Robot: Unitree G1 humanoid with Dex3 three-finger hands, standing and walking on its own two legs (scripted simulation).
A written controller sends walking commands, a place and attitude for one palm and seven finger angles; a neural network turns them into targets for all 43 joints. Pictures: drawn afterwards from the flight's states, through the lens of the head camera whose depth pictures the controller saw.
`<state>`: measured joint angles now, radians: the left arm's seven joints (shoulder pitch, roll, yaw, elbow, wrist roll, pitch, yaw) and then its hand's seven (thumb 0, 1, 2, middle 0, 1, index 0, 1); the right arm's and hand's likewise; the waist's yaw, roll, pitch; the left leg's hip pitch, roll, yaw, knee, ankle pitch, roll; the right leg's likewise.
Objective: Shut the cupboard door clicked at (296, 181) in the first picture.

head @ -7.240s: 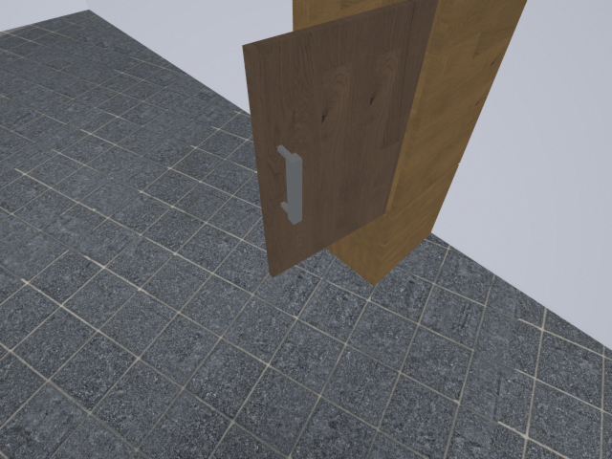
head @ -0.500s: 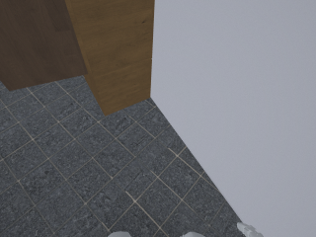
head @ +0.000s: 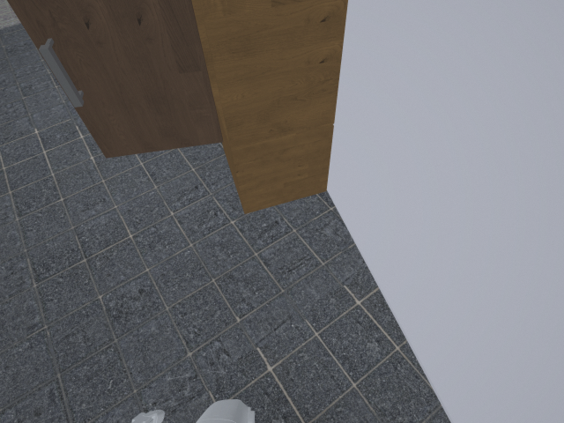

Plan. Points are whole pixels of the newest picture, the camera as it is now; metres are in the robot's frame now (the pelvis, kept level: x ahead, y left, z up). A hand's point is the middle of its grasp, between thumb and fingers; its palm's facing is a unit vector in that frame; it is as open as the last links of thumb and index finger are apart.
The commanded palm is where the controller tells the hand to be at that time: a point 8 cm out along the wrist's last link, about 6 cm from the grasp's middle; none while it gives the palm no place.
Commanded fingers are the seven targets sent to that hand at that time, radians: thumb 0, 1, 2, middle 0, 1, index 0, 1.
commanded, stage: turn to face it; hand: left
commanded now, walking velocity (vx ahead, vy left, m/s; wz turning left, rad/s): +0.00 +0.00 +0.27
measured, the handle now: (64, 73) +0.91 +0.61 -0.02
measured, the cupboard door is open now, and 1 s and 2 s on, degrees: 81 81 81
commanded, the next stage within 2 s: take the last steps up to it in 0.10 s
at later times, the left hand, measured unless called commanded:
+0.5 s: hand out of the picture +0.05 +0.22 -0.17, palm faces +0.18 -0.96 -0.23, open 7.4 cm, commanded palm none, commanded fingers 0.00 0.90 0.90 -0.20 -0.30 -0.20 -0.30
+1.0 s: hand out of the picture +0.05 +0.29 -0.20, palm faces +0.32 -0.93 -0.17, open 7.4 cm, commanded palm none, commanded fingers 0.00 0.90 0.90 -0.20 -0.30 -0.20 -0.30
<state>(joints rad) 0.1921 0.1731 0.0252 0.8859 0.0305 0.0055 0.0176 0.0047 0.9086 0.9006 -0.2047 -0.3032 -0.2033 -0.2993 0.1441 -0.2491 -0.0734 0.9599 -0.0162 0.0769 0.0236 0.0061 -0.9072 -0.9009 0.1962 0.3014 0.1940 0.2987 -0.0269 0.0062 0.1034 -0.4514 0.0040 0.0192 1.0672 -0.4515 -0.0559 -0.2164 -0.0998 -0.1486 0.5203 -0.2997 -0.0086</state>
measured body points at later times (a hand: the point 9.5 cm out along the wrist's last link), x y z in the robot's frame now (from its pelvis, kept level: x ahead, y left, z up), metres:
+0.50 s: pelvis +0.03 +0.02 -0.01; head +0.06 +0.01 +0.44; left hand +0.04 +0.27 -0.15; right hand +0.11 -0.21 -0.16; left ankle -0.01 +0.12 -0.74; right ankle +0.04 -0.10 -0.73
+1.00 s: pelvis +0.16 +0.13 -0.02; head +0.20 +0.16 +0.43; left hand +0.04 +0.34 -0.18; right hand +0.31 -0.07 -0.16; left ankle +0.19 +0.24 -0.74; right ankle +0.08 -0.05 -0.67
